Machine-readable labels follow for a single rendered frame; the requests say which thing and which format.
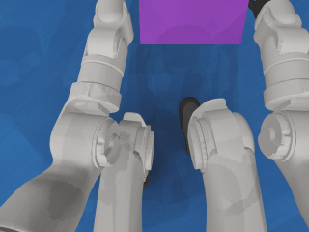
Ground robot left upper arm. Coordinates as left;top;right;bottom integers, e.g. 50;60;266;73
0;112;123;232

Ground robot right thigh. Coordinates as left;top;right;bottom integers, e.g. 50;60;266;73
187;108;267;232

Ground robot left forearm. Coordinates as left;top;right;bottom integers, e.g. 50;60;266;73
49;0;134;152

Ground robot right hand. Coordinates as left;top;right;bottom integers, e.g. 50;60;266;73
248;0;271;19

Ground robot right forearm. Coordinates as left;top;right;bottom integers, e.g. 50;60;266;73
253;0;309;112

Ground robot right shin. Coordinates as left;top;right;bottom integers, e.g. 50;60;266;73
188;98;255;153

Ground carton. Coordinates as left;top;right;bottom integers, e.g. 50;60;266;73
139;0;249;44

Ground robot right upper arm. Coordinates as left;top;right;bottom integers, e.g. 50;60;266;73
258;110;309;228

